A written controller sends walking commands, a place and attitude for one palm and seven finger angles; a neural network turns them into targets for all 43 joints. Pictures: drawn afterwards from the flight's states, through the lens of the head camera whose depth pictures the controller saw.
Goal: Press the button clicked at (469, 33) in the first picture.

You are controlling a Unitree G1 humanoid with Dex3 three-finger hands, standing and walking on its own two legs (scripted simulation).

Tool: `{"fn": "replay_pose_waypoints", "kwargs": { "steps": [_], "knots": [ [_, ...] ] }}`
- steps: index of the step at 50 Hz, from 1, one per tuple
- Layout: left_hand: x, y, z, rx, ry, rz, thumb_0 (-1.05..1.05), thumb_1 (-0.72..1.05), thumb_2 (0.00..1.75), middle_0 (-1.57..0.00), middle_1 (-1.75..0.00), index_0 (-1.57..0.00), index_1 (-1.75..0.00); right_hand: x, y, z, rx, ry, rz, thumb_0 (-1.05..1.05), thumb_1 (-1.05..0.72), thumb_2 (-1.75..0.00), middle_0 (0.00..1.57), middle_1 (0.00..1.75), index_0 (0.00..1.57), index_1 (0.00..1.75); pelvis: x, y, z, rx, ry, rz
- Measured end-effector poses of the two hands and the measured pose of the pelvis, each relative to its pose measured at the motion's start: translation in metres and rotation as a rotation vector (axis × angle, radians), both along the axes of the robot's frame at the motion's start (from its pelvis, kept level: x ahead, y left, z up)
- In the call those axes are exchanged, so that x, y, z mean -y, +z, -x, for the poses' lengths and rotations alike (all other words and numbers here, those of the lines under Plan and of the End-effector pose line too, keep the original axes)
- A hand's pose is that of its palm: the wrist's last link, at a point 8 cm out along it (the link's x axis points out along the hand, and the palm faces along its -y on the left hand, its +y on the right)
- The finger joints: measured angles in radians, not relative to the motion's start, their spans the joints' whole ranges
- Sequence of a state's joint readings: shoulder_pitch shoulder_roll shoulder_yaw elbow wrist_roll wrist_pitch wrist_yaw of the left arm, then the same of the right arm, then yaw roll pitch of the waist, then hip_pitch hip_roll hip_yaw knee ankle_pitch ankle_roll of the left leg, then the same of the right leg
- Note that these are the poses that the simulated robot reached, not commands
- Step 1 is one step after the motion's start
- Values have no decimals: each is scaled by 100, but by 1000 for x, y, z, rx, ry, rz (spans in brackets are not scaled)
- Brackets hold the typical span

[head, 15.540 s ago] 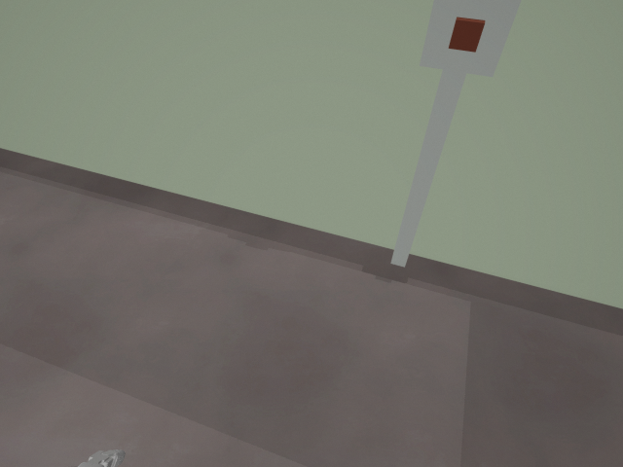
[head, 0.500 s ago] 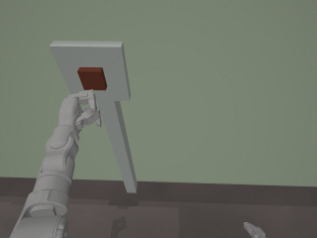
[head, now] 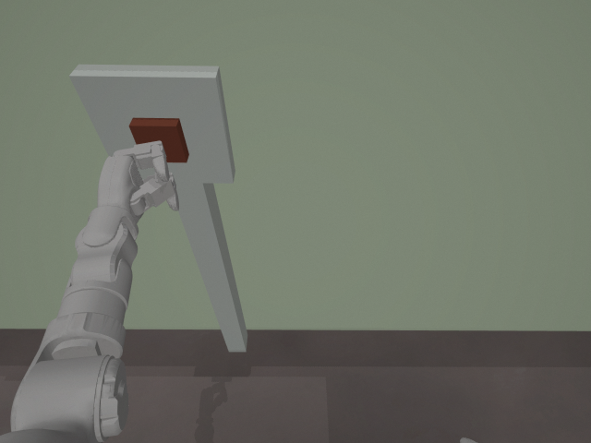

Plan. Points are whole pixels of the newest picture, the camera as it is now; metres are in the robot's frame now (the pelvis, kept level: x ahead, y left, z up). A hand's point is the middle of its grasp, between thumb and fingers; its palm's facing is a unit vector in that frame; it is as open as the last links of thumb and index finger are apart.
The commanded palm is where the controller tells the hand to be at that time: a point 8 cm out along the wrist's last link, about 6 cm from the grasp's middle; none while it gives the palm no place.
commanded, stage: press the button with the knuckle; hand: left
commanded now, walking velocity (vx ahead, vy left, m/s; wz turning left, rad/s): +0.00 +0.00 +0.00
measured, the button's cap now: (161, 139) +0.49 +0.20 +0.16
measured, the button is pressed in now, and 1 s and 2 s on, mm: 0 12 0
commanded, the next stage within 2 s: hold the button down briefly in 0.48 s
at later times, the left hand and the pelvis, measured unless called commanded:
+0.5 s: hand (169, 177) +0.44 +0.18 +0.13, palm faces +0.04 -1.00 +0.00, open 2.9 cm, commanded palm +0.45 +0.23 +0.13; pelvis -0.02 +0.00 -0.01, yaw +1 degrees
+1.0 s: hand (168, 178) +0.44 +0.19 +0.13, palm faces +0.03 -1.00 +0.00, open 2.8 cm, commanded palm +0.43 +0.23 +0.13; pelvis -0.04 +0.00 -0.01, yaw +1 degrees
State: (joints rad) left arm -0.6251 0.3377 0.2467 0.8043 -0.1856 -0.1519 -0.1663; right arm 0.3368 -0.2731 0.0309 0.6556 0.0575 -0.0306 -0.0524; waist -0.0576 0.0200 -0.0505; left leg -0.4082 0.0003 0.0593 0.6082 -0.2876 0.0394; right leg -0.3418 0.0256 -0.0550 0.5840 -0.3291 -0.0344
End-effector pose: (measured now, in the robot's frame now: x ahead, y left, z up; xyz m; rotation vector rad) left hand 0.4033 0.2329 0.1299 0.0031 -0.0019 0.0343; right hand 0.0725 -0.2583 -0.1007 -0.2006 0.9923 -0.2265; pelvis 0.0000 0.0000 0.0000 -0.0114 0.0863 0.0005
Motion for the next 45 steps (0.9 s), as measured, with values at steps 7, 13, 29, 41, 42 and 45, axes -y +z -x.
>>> {"fn": "replay_pose_waypoints", "kwargs": {
  "steps": [7,13,29,41,42,45],
  "knots": [
    [-1,-2,-5,2,0,9,0,88,92,-130,-150,-130,-150,-1,-4,9,-38,-1,4,1,-90,-90,20,30,21,30,-2,-1,1,-8,6,3],
    [-1,-2,-9,-6,5,7,-1,86,94,-130,-150,-130,-150,-3,-6,15,-48,7,5,1,-90,-90,20,30,21,30,-2,-3,6,-16,12,5],
    [-5,-1,-17,-12,-1,-4,-1,80,97,-130,-150,-134,-150,4,-12,58,-112,-3,29,0,-90,-90,20,30,21,30,-1,-9,24,-47,24,14],
    [-5,-1,-18,-16,2,-8,-1,78,99,-130,-150,-136,-150,10,-12,91,-156,-19,50,0,-90,-90,20,30,21,30,1,-12,35,-66,27,19],
    [-5,-1,-18,-17,2,-9,-1,78,100,-130,-150,-136,-150,10,-12,92,-156,-20,50,0,-90,-90,20,30,21,30,1,-13,36,-66,27,19],
    [-5,-2,-17,-20,2,-6,-2,77,100,-130,-150,-135,-150,10,-12,93,-153,-19,51,0,-90,-90,20,30,21,30,1,-13,37,-67,26,19]
  ]
}}
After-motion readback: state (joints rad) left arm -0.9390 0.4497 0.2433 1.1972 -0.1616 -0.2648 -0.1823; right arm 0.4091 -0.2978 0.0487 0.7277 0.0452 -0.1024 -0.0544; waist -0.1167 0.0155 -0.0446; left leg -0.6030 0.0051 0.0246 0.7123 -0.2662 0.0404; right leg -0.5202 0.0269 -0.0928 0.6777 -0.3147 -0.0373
